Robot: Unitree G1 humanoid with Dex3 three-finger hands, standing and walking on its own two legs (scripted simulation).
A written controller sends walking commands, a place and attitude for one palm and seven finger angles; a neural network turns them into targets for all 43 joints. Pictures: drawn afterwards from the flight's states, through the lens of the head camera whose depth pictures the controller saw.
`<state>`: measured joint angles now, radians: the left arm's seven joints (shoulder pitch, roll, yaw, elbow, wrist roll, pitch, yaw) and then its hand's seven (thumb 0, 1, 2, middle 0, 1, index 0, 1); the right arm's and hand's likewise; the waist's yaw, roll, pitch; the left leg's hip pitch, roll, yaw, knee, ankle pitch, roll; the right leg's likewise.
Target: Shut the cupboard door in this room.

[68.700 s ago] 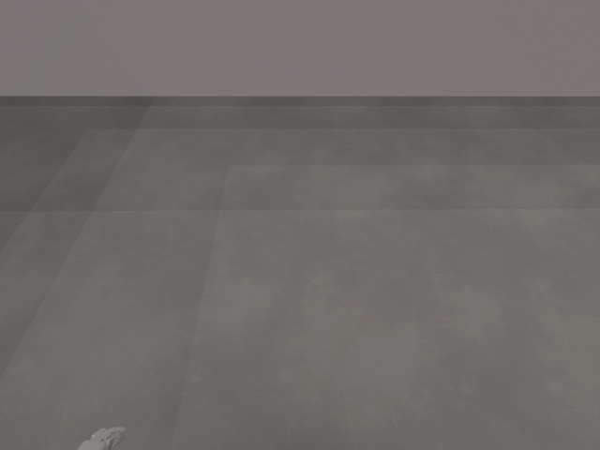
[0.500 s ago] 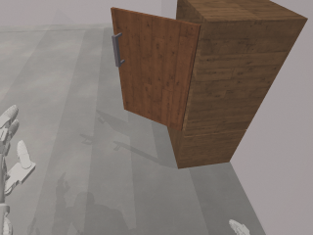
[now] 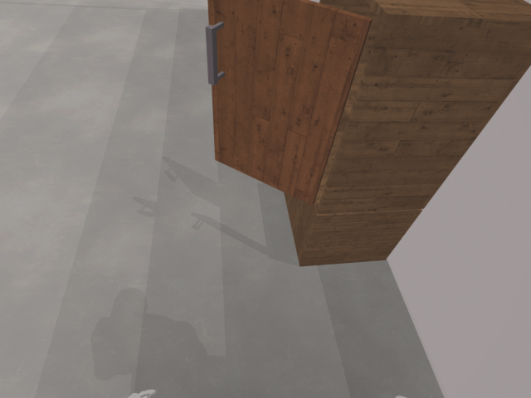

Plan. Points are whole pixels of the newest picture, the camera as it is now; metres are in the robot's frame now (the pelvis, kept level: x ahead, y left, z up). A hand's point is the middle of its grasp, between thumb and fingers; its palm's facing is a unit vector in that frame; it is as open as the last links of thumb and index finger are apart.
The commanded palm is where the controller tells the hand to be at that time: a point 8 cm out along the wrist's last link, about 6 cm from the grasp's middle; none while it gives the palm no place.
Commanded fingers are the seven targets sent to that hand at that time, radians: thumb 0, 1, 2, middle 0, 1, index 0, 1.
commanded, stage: let the arm hang, fingers relaxed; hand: left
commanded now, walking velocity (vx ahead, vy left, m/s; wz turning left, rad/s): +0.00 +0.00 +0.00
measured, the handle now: (216, 54) +0.90 +0.17 +0.06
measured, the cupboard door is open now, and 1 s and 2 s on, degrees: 54 54 54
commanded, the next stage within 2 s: look to check the result in 0.78 s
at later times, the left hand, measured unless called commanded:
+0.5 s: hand out of the picture -0.02 +0.20 -0.16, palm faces +0.00 -0.97 -0.24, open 7.4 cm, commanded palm none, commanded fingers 0.00 0.90 0.90 -0.20 -0.30 -0.20 -0.30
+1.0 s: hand out of the picture -0.01 +0.16 -0.16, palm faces +0.01 -0.98 -0.18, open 7.4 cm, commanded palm none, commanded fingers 0.00 0.90 0.90 -0.20 -0.30 -0.20 -0.30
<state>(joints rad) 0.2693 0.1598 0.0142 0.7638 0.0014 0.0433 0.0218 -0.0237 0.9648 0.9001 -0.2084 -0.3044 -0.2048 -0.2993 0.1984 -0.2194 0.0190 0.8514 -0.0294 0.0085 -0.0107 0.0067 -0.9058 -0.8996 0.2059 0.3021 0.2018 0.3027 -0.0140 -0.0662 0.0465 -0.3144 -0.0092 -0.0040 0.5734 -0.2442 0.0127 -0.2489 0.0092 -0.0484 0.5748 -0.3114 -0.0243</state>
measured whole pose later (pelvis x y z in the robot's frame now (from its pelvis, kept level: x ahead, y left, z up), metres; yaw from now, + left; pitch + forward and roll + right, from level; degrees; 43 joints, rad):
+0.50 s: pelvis -0.01 +0.01 +0.01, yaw -2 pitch -2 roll +0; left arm 0.32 0.19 0.01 1.11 0.02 0.01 0.02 0.00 0.91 0.90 -0.20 -0.30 -0.20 -0.30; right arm 0.32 -0.17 -0.01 1.09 -0.02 0.02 -0.03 0.00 -0.91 -0.90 0.21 0.30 0.20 0.30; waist 0.00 0.02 0.02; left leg -0.24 -0.01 0.03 0.43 -0.16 0.02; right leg -0.19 0.01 -0.02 0.44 -0.22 -0.02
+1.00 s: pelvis +0.00 +0.00 +0.01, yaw -1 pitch -2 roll +0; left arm 0.30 0.14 0.01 1.13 0.01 0.00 0.03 0.00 0.91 0.90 -0.20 -0.30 -0.20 -0.30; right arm 0.30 -0.13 0.00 1.11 -0.02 0.01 -0.04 0.00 -0.91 -0.90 0.20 0.30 0.20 0.30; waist -0.01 0.01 0.03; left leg -0.23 0.00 0.02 0.42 -0.17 0.01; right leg -0.17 0.02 -0.03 0.42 -0.23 -0.03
